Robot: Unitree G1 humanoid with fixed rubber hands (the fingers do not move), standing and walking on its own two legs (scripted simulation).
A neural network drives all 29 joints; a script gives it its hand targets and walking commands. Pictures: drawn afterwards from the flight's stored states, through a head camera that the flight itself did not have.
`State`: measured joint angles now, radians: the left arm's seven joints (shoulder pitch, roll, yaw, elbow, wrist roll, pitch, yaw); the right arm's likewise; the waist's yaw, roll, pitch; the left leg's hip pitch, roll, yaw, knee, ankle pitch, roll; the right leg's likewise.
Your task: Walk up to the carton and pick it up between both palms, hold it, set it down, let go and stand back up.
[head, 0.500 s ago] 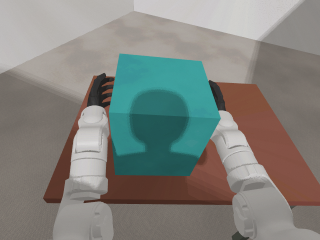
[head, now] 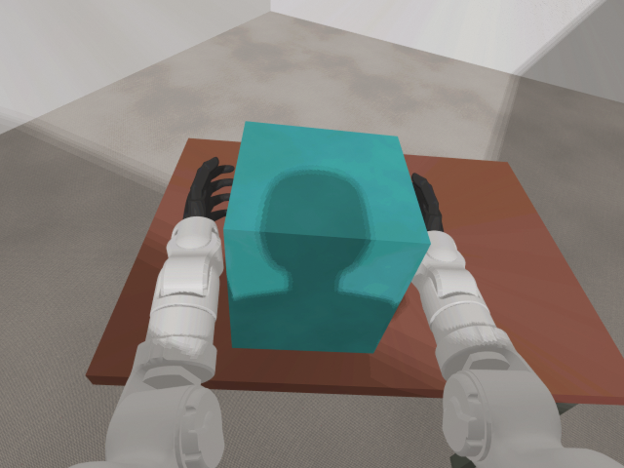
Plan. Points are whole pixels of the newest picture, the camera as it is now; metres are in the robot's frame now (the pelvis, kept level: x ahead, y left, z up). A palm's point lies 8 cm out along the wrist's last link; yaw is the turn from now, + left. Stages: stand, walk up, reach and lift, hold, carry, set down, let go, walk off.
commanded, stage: set down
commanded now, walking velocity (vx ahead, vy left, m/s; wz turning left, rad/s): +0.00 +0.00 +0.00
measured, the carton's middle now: (313, 244) +0.39 -0.01 +0.08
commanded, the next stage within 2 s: none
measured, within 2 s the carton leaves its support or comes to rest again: rests again in 1.02 s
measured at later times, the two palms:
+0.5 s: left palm (203, 234) +0.39 +0.14 +0.09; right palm (418, 235) +0.39 -0.16 +0.09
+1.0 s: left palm (213, 244) +0.38 +0.13 +0.08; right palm (424, 251) +0.38 -0.17 +0.07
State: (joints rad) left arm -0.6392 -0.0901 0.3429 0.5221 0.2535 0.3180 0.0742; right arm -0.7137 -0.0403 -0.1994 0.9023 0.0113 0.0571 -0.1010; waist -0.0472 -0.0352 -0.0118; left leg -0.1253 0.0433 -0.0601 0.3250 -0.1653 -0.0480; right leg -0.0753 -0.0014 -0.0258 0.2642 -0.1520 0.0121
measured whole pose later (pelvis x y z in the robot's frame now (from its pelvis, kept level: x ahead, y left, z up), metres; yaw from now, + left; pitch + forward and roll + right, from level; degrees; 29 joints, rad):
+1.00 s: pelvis +0.00 +0.00 +0.00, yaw -2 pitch +2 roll +0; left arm -0.62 -0.13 0.38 0.69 0.29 0.11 0.10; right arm -0.67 -0.02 -0.34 0.95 -0.17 -0.06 -0.03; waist 0.00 -0.03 -0.02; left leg -0.18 0.05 -0.03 0.27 -0.14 -0.05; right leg -0.16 0.00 0.01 0.25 -0.13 0.01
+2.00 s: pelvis +0.01 +0.00 +0.00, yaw -2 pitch +4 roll +0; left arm -0.60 -0.17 0.47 0.70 0.38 -0.02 0.05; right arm -0.64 0.03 -0.46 0.91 -0.32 -0.19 0.01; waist 0.01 -0.02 -0.02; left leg -0.19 0.04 -0.03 0.26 -0.13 -0.04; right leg -0.17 0.00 0.00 0.23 -0.13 0.01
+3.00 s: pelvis -0.01 +0.00 -0.01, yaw -3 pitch +12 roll -1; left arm -0.71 0.13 0.07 1.11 -0.13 -0.19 0.14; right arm -0.81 -0.29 0.12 1.27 0.39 -0.23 -0.06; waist 0.07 0.02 -0.16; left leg -0.49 0.07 -0.02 0.50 -0.21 -0.05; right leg -0.46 0.03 0.01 0.43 -0.18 0.01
